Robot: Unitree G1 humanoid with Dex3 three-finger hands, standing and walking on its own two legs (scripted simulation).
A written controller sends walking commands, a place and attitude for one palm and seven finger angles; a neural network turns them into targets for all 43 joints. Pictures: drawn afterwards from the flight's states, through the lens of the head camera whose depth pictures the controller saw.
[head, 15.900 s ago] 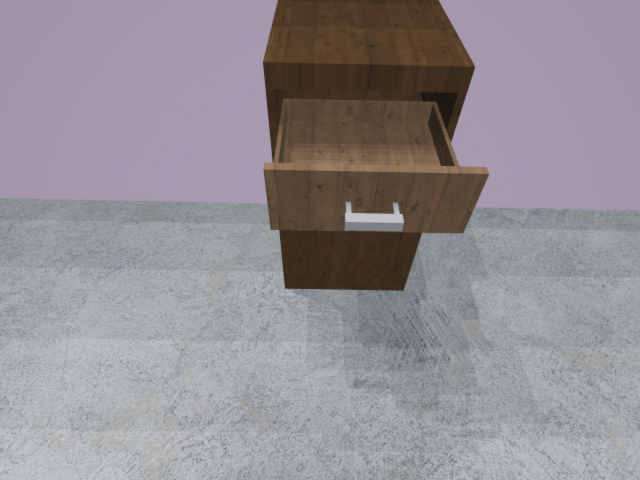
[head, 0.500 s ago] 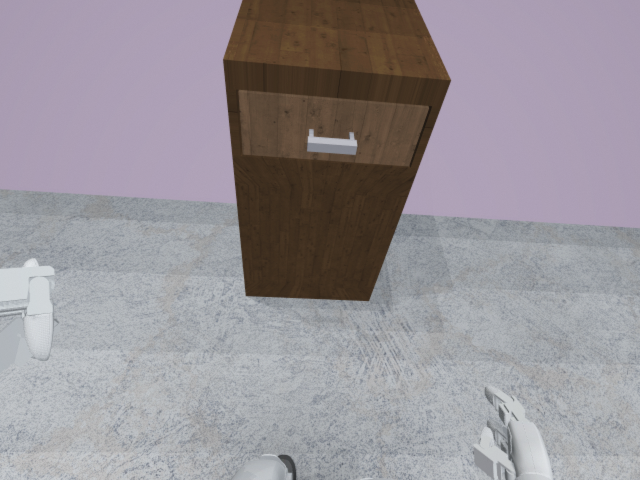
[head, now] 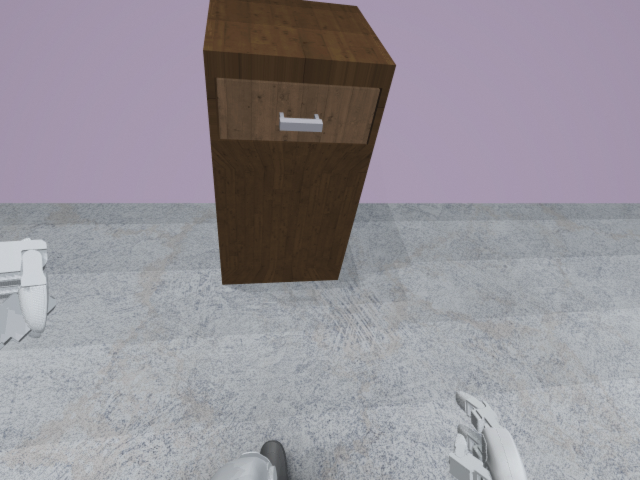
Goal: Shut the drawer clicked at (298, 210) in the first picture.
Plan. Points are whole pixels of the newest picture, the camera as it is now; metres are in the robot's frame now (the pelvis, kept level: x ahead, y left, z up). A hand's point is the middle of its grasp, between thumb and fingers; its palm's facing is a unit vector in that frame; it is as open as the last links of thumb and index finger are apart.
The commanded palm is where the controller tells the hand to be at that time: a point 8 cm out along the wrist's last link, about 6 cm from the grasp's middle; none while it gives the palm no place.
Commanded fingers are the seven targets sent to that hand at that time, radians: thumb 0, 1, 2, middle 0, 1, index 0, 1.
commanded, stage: stop stepping back and stand still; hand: left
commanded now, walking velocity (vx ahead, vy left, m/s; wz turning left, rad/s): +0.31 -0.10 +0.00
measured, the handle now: (300, 120) +0.94 +0.02 -0.03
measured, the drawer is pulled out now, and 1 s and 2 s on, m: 0.00 0.00 0.00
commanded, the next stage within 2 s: let the arm hang, fingers relaxed in 0.60 s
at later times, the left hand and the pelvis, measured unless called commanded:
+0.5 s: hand out of the picture +0.07 +0.28 +0.22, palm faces +0.25 -0.86 -0.44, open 3.3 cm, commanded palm +0.03 +0.33 +0.20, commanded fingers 0.00 0.90 0.90 -1.40 -1.60 -1.40 -1.60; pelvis -0.12 +0.06 +0.04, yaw -4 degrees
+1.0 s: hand out of the picture -0.01 +0.24 -0.13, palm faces +0.06 -0.98 -0.19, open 3.2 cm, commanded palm none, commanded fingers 0.00 0.90 0.90 -0.76 -0.91 -0.76 -0.91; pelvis -0.16 +0.07 -0.02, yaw -1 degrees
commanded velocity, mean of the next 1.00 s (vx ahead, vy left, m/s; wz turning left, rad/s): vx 0.18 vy -0.05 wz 0.00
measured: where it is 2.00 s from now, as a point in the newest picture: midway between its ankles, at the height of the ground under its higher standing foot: outside the picture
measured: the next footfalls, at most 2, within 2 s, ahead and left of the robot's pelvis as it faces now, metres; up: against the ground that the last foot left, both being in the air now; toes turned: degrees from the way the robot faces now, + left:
right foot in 0.02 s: +0.06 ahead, -0.10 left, +0.00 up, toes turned -4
left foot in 0.20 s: -0.02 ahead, +0.21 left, +0.00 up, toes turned -1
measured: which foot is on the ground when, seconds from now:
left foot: up 0.00-0.18, down 0.20-0.96, up 0.98-1.00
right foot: up 0.00-0.00, down 0.02-0.16, up 0.18-0.54, down 0.56-0.70, up 0.72-0.96, down 0.98-1.00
